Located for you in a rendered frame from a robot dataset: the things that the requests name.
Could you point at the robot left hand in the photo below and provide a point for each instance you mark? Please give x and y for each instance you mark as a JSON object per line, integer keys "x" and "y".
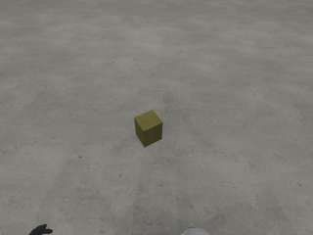
{"x": 41, "y": 229}

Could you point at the carton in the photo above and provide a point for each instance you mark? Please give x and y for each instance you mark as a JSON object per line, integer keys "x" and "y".
{"x": 148, "y": 127}

